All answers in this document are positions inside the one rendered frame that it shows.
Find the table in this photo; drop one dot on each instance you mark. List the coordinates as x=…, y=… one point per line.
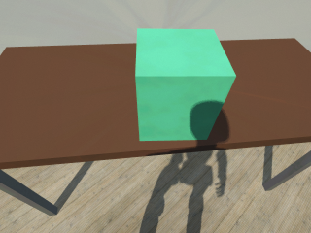
x=78, y=103

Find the carton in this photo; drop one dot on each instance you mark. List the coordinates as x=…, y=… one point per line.
x=182, y=78

